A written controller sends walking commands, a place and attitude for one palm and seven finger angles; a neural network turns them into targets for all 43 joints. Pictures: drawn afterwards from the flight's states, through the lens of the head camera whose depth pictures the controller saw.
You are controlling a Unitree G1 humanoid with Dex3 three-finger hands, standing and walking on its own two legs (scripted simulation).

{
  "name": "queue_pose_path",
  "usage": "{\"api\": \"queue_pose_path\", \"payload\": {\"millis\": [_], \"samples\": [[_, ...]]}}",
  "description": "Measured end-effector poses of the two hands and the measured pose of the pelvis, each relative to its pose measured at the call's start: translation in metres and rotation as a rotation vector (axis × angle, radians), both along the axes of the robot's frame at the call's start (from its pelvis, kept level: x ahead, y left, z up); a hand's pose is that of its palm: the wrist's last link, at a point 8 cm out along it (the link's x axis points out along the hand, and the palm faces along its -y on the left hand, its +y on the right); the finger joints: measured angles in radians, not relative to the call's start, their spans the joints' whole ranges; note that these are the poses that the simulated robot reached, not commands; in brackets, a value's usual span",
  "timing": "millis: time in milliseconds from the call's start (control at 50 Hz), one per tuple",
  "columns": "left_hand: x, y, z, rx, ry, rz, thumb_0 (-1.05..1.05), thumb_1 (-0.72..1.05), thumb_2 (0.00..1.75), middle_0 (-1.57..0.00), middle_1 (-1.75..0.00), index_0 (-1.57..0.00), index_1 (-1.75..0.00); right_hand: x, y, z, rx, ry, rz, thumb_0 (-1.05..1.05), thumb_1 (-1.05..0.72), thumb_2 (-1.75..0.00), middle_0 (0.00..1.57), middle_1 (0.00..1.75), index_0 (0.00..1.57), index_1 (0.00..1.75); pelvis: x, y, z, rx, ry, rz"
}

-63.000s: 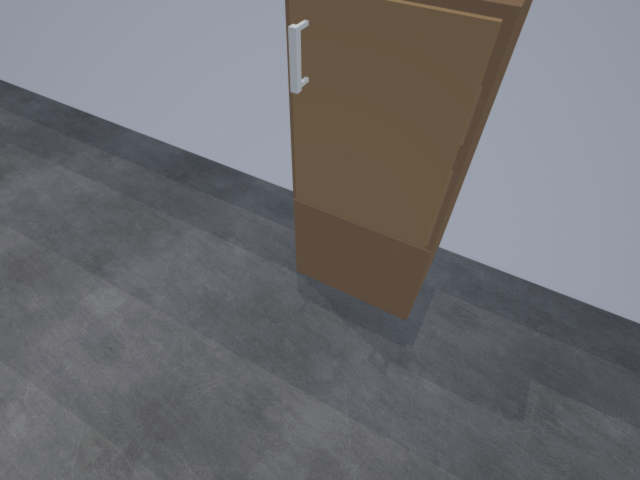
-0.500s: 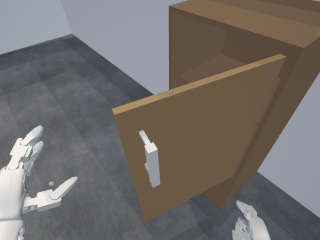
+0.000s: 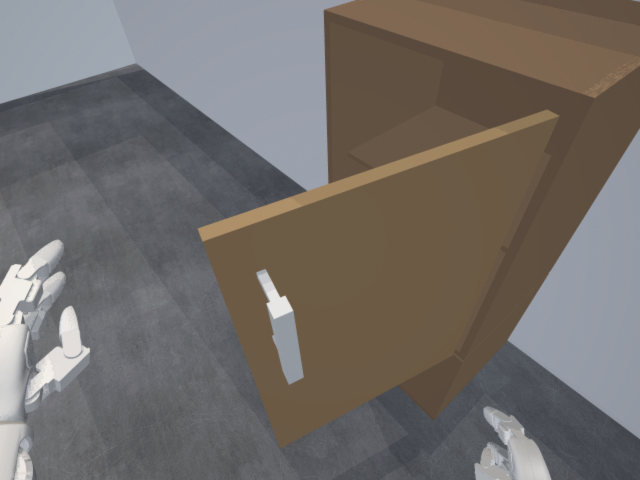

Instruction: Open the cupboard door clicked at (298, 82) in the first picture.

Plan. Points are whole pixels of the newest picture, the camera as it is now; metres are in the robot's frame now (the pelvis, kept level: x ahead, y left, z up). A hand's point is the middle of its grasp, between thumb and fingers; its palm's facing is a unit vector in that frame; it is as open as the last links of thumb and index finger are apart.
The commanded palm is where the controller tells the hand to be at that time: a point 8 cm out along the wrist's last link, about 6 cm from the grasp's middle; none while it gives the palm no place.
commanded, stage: draw the hand back to the body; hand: left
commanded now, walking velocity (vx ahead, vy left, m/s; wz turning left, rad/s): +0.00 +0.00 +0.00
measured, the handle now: (279, 329) +0.25 +0.08 +0.11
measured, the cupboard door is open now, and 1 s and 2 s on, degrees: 76 76 76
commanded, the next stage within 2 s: step back with the hand held close in 0.10 s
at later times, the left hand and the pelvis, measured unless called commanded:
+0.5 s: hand (82, 374) +0.17 +0.25 +0.13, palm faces +0.29 -0.82 -0.48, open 7.4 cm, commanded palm +0.11 +0.30 +0.17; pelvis -0.04 +0.00 +0.00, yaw -2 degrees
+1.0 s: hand out of the picture +0.07 +0.30 +0.14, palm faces +0.43 -0.79 -0.43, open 7.4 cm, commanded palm +0.01 +0.35 +0.17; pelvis -0.13 +0.04 -0.02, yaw +0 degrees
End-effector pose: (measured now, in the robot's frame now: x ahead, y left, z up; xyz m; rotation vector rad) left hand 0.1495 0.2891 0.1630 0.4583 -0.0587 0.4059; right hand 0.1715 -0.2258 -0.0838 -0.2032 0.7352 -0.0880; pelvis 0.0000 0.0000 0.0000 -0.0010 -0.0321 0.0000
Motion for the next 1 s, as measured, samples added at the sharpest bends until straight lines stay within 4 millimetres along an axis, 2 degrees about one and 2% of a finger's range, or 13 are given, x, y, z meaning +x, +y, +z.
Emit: {"api": "queue_pose_path", "payload": {"millis": [140, 320, 420, 540, 620, 720, 900, 1000], "samples": [[-0.005, -0.003, 0.009, 0.026, -0.028, 0.007, 0.01, 0.88, 0.89, -0.21, -0.30, -0.21, -0.30, -0.002, -0.003, -0.001, 0.010, -0.009, -0.003, 0.02, -0.91, -0.90, 0.20, 0.30, 0.20, 0.30, -0.002, -0.005, 0.000, 0.000, -0.011, 0.001], [-0.007, 0.002, 0.010, 0.058, -0.027, 0.007, 0.01, 0.89, 0.89, -0.21, -0.30, -0.21, -0.30, -0.008, -0.007, -0.001, 0.013, 0.006, -0.012, 0.02, -0.91, -0.90, 0.20, 0.30, 0.20, 0.30, -0.012, -0.009, 0.000, -0.011, 0.000, -0.003], [-0.006, 0.002, 0.000, 0.066, 0.018, -0.036, 0.01, 0.89, 0.89, -0.21, -0.30, -0.21, -0.30, -0.021, -0.014, 0.003, -0.010, 0.029, -0.056, 0.02, -0.91, -0.90, 0.20, 0.30, 0.20, 0.30, -0.024, -0.004, 0.000, -0.015, 0.021, -0.022], [-0.015, 0.002, -0.006, 0.070, 0.049, -0.118, 0.01, 0.89, 0.89, -0.21, -0.30, -0.21, -0.30, -0.047, -0.017, 0.009, -0.048, 0.040, -0.118, 0.02, -0.91, -0.90, 0.20, 0.30, 0.20, 0.30, -0.042, 0.008, -0.002, -0.017, 0.030, -0.038], [-0.028, 0.012, 0.005, 0.120, 0.003, -0.142, 0.01, 0.88, 0.89, -0.21, -0.30, -0.21, -0.30, -0.067, -0.011, 0.010, -0.060, 0.038, -0.135, 0.02, -0.91, -0.90, 0.20, 0.30, 0.20, 0.30, -0.057, 0.016, -0.004, -0.019, 0.028, -0.040], [-0.054, 0.029, 0.015, 0.170, -0.053, -0.115, 0.01, 0.89, 0.89, -0.21, -0.30, -0.21, -0.30, -0.092, 0.003, 0.007, -0.051, 0.019, -0.129, 0.02, -0.91, -0.90, 0.20, 0.30, 0.20, 0.30, -0.077, 0.026, -0.009, -0.021, 0.021, -0.038], [-0.107, 0.044, 0.002, 0.135, -0.066, -0.010, 0.01, 0.89, 0.89, -0.21, -0.30, -0.21, -0.30, -0.135, 0.027, -0.015, -0.023, 0.043, -0.070, 0.02, -0.91, -0.90, 0.20, 0.30, 0.20, 0.30, -0.113, 0.035, -0.016, -0.031, 0.012, 0.011], [-0.126, 0.049, -0.003, 0.086, -0.128, -0.020, 0.01, 0.89, 0.89, -0.21, -0.30, -0.21, -0.30, -0.158, 0.034, -0.013, -0.061, 0.089, -0.052, 0.02, -0.91, -0.90, 0.20, 0.30, 0.20, 0.30, -0.127, 0.044, -0.016, -0.018, 0.015, 0.005]]}}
